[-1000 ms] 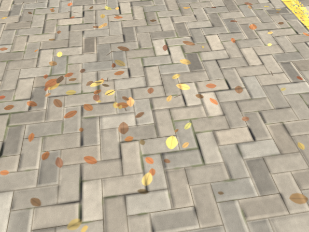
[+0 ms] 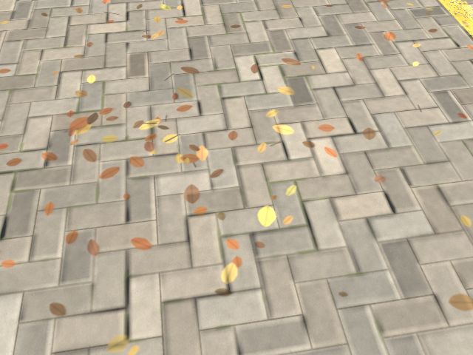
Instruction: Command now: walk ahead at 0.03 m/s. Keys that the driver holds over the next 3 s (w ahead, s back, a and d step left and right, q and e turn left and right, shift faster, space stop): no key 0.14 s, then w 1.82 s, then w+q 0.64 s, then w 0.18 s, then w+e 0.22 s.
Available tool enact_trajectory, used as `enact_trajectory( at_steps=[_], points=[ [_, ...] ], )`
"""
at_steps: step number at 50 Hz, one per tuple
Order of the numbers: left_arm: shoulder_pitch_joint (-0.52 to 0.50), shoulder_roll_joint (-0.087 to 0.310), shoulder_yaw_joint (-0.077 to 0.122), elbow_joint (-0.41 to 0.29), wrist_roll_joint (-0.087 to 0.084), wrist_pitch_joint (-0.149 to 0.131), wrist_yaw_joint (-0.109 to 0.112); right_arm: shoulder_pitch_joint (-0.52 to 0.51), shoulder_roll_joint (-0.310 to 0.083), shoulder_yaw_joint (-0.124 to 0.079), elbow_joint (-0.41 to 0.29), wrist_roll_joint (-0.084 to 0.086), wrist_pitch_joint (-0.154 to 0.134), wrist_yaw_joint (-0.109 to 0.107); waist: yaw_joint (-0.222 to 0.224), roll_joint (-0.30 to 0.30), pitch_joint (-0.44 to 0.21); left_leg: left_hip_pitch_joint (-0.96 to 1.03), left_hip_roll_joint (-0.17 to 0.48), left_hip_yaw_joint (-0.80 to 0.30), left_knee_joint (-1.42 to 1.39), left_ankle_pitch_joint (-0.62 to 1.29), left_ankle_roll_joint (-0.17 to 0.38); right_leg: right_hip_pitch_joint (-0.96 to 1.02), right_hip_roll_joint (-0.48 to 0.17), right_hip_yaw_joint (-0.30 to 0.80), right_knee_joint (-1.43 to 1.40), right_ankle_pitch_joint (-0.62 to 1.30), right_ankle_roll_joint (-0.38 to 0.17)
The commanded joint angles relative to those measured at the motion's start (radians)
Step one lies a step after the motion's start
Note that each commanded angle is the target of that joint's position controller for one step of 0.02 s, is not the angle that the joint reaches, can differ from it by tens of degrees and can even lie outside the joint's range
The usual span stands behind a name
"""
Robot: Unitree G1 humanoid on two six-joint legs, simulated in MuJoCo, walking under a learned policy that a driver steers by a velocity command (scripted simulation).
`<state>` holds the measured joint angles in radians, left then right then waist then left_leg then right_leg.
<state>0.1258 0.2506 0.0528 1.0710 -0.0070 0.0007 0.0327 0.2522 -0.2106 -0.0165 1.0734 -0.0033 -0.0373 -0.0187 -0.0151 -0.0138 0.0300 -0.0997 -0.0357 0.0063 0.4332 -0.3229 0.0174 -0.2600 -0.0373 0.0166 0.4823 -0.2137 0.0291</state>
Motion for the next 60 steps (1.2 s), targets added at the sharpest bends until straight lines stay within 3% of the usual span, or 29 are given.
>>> enact_trajectory(
  at_steps=[1, 7, 9, 11, 14, 17, 18, 20, 21, 22, 23, 24, 25, 27, 29, 33, 37, 39, 41, 42, 43, 44, 45, 46, 47, 49, 51, 55, 60],
  points=[
    [0.02, 0.101, 0.015, -0.015, -0.002, -0.002, -0.001, 0.06, -0.121, -0.025, -0.024, 0.005, 0.007, -0.009, 0.005, -0.022, -0.048, -0.109, 0.05, -0.025, -0.061, 0.237, 0.008, 0.166, -0.025, 0.033, -0.016, 0.311, -0.074],
    [0.01, 0.094, 0.014, 0.0, 0.001, -0.012, 0.0, 0.059, -0.115, -0.024, -0.026, 0.0, 0.029, -0.019, 0.002, -0.008, -0.043, -0.084, 0.059, -0.021, -0.033, 0.284, 0.005, 0.143, -0.015, 0.03, -0.014, 0.35, -0.074],
    [0.031, 0.092, 0.018, 0.014, -0.008, -0.007, 0.001, 0.073, -0.112, -0.027, -0.017, 0.009, 0.033, -0.02, 0.005, -0.003, -0.053, -0.096, 0.034, 0.004, -0.015, 0.045, 0.02, 0.135, 0.015, 0.005, 0.004, 0.077, -0.085],
    [0.038, 0.095, 0.022, 0.012, -0.015, -0.009, 0.001, 0.048, -0.11, -0.027, -0.035, 0.018, 0.029, -0.021, 0.016, 0.012, 0.032, -0.19, 0.036, -0.017, 0.002, -0.262, 0.057, 0.047, 0.016, 0.033, -0.011, -0.344, -0.112],
    [0.087, 0.109, 0.025, 0.009, -0.027, -0.051, -0.007, 0.039, -0.088, -0.02, -0.069, 0.028, -0.015, -0.018, 0.031, -0.044, 0.136, -0.311, 0.049, -0.039, 0.085, -0.326, 0.086, 0.003, -0.069, 0.192, -0.079, -0.505, -0.184],
    [0.187, 0.164, 0.04, 0.023, -0.02, -0.086, -0.021, 0.015, -0.062, -0.018, -0.106, 0.027, -0.056, -0.001, 0.041, -0.157, 0.075, -0.398, 0.013, 0.012, 0.287, -0.162, 0.084, 0.122, -0.244, 0.513, -0.18, -0.404, -0.307],
    [0.189, 0.162, 0.04, 0.016, -0.016, -0.092, -0.022, 0.012, -0.066, -0.02, -0.111, 0.029, -0.063, 0.005, 0.034, -0.154, 0.048, -0.389, 0.018, 0.004, 0.306, -0.171, 0.092, 0.13, -0.27, 0.544, -0.18, -0.344, -0.317],
    [0.076, 0.152, 0.037, -0.035, -0.024, -0.093, -0.023, 0.087, -0.062, -0.024, -0.084, 0.03, -0.071, 0.016, -0.034, -0.134, 0.03, -0.233, 0.04, -0.012, 0.18, -0.147, 0.122, 0.014, -0.245, 0.444, -0.141, -0.239, -0.267],
    [-0.05, 0.133, 0.03, -0.084, -0.029, -0.086, -0.025, 0.199, -0.075, -0.033, -0.038, 0.03, -0.071, 0.016, -0.106, -0.088, 0.032, -0.005, 0.06, -0.053, 0.014, -0.097, 0.144, -0.172, -0.164, 0.288, -0.064, -0.159, -0.199],
    [-0.154, 0.063, 0.012, -0.135, -0.027, -0.09, -0.029, 0.347, -0.16, -0.061, 0.013, 0.035, -0.071, 0.012, -0.161, 0.108, 0.028, 0.193, 0.193, -0.313, -0.138, -0.102, 0.19, -0.384, -0.011, 0.042, 0.231, -0.073, -0.096],
    [-0.156, 0.05, 0.008, -0.175, -0.024, -0.115, -0.029, 0.391, -0.276, -0.09, 0.018, 0.029, -0.076, 0.022, -0.149, 0.335, 0.046, 0.337, 0.394, -0.645, -0.223, 0.115, 0.275, -0.599, 0.086, -0.05, 0.486, -0.232, -0.05],
    [-0.135, 0.095, 0.02, -0.153, -0.021, -0.125, -0.032, 0.349, -0.185, -0.062, 0.001, 0.009, -0.08, 0.023, -0.109, 0.189, 0.067, 0.364, 0.408, -0.614, -0.165, 0.28, 0.276, -0.696, 0.039, 0.021, 0.635, -0.334, -0.062],
    [-0.085, 0.083, 0.018, -0.135, -0.03, -0.13, -0.042, 0.332, -0.134, -0.049, -0.009, 0.002, -0.083, 0.025, -0.077, 0.136, 0.064, 0.404, 0.38, -0.508, -0.13, 0.428, 0.244, -0.744, 0.014, 0.042, 0.712, -0.273, -0.081],
    [-0.087, 0.069, 0.018, -0.133, -0.032, -0.132, -0.048, 0.307, -0.116, -0.039, -0.019, 0.011, -0.07, 0.031, -0.054, 0.086, 0.065, 0.413, 0.337, -0.345, -0.139, 0.597, 0.191, -0.79, -0.035, 0.006, 0.716, -0.162, -0.095],
    [-0.123, 0.035, 0.013, -0.158, -0.027, -0.126, -0.059, 0.313, -0.075, -0.022, -0.021, 0.003, -0.051, 0.024, -0.044, 0.1, 0.059, 0.336, 0.286, -0.243, -0.193, 0.627, 0.162, -0.713, -0.051, -0.036, 0.646, -0.079, -0.084],
    [-0.292, -0.029, -0.021, -0.236, -0.014, -0.11, -0.074, 0.253, -0.121, -0.022, -0.065, -0.004, -0.049, -0.005, -0.05, 0.094, 0.115, 0.028, 0.188, -0.092, -0.327, 0.542, 0.144, -0.403, 0.016, -0.123, 0.246, 0.189, -0.046],
    [-0.343, 0.036, -0.012, -0.296, -0.029, -0.101, -0.077, 0.291, -0.159, -0.04, -0.04, 0.015, -0.063, -0.006, -0.028, 0.136, 0.121, 0.109, 0.243, -0.076, -0.334, 0.652, 0.129, -0.303, 0.041, -0.105, 0.07, 0.248, -0.091],
    [-0.284, 0.088, 0.01, -0.299, -0.026, -0.104, -0.076, 0.276, -0.178, -0.051, -0.041, 0.012, -0.058, -0.006, 0.025, 0.161, 0.041, 0.211, 0.268, -0.065, -0.217, 0.956, 0.104, -0.209, 0.074, -0.105, 0.045, 0.219, -0.127],
    [-0.047, 0.151, 0.046, -0.234, -0.029, -0.096, -0.064, 0.244, -0.187, -0.057, -0.051, 0.0, -0.035, -0.006, 0.146, 0.189, -0.115, 0.215, 0.249, -0.036, 0.075, 1.189, 0.074, 0.072, 0.109, -0.118, 0.034, 0.193, -0.174],
    [0.127, 0.187, 0.063, -0.189, -0.023, -0.087, -0.054, 0.217, -0.176, -0.051, -0.073, -0.009, -0.033, -0.002, 0.217, 0.166, -0.219, 0.017, 0.224, -0.044, 0.31, 1.013, 0.057, 0.371, 0.011, -0.016, 0.07, 0.194, -0.216],
    [0.269, 0.265, 0.078, -0.16, 0.008, -0.085, -0.05, 0.326, -0.036, -0.017, -0.09, -0.019, -0.046, 0.011, 0.157, -0.098, -0.397, -0.363, 0.044, -0.035, 0.745, 0.278, 0.002, 0.751, -0.276, 0.436, 0.061, 0.086, -0.371],
    [0.277, 0.198, 0.055, -0.14, 0.011, -0.083, -0.056, 0.343, -0.035, -0.013, -0.069, 0.016, -0.076, 0.024, 0.154, -0.182, -0.483, -0.508, -0.036, -0.168, 0.971, -0.235, 0.013, 0.763, -0.378, 0.777, -0.151, -0.071, -0.44],
    [0.157, 0.148, 0.04, -0.153, -0.007, -0.09, -0.059, 0.225, -0.122, -0.04, -0.109, 0.048, -0.093, 0.027, 0.132, -0.133, -0.26, -0.606, 0.036, -0.16, 1.016, -0.187, 0.033, 0.57, -0.325, 0.644, -0.211, -0.15, -0.379],
    [0.052, 0.106, 0.027, -0.175, -0.01, -0.099, -0.061, 0.133, -0.146, -0.045, -0.139, 0.058, -0.099, 0.023, 0.095, -0.052, -0.125, -0.595, 0.095, -0.124, 0.971, -0.086, 0.045, 0.364, -0.286, 0.484, -0.254, -0.123, -0.338],
    [-0.011, 0.079, 0.016, -0.181, 0.0, -0.11, -0.069, 0.097, -0.142, -0.052, -0.143, 0.049, -0.094, 0.012, 0.053, 0.015, -0.054, -0.545, 0.136, -0.1, 0.911, -0.024, 0.045, 0.196, -0.247, 0.38, -0.291, -0.043, -0.309],
    [-0.047, 0.055, 0.006, -0.172, 0.016, -0.118, -0.076, 0.149, -0.102, -0.06, -0.136, 0.031, -0.064, -0.001, -0.019, -0.03, -0.031, -0.417, 0.183, -0.104, 0.823, 0.021, 0.04, 0.016, -0.184, 0.246, -0.345, 0.008, -0.277],
    [-0.015, 0.074, 0.008, -0.149, 0.01, -0.121, -0.072, 0.14, -0.077, -0.059, -0.15, 0.025, -0.045, -0.008, -0.032, -0.051, 0.004, -0.414, 0.2, -0.084, 0.744, 0.031, 0.022, -0.065, -0.167, 0.183, -0.389, 0.018, -0.287],
    [0.075, 0.139, 0.021, -0.126, 0.011, -0.12, -0.038, -0.033, -0.107, -0.067, -0.218, 0.006, -0.046, -0.009, 0.003, -0.03, 0.035, -0.548, 0.218, -0.07, 0.509, 0.258, -0.022, -0.018, -0.161, 0.133, -0.417, 0.072, -0.287],
    [0.189, 0.164, 0.026, -0.104, -0.009, -0.106, -0.026, -0.221, -0.079, -0.049, -0.265, 0.018, -0.056, 0.013, 0.072, -0.024, 0.036, -0.5, 0.156, -0.014, 0.208, 0.419, -0.033, 0.079, -0.142, 0.057, -0.384, 0.123, -0.241]
  ],
)
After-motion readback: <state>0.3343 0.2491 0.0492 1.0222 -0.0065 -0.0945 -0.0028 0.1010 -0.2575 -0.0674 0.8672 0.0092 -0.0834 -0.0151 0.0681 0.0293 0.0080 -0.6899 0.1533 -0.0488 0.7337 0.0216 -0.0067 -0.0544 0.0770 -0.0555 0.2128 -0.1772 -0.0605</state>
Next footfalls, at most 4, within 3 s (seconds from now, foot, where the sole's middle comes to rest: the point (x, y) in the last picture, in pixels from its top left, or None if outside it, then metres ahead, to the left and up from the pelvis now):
0.84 right None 0.42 -0.10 -0.77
1.36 left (189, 293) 0.69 0.16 -0.77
1.92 right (261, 208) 1.01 -0.07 -0.77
2.50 left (191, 152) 1.29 0.19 -0.77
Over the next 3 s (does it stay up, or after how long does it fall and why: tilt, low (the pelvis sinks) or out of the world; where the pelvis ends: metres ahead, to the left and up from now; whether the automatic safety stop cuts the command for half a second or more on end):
stays up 1.43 0.13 -0.01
